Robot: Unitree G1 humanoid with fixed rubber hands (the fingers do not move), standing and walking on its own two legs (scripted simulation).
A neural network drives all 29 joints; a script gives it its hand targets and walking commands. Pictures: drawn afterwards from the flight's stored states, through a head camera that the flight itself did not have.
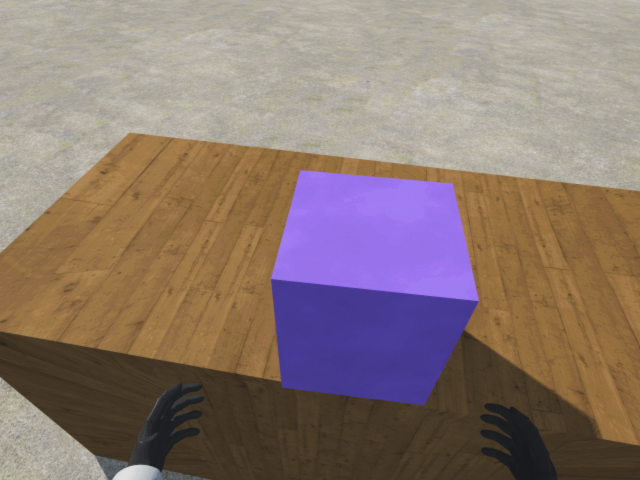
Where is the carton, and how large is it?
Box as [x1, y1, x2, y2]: [271, 170, 478, 404]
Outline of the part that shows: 300,170 271,277 282,387 424,404 478,301 452,184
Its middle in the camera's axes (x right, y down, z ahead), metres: +0.06 +0.07 +0.55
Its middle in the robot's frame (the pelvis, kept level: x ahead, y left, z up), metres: +0.37 -0.02 +0.05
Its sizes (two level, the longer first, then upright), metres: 0.210 0.200 0.250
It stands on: a pedestal, 0.70 m high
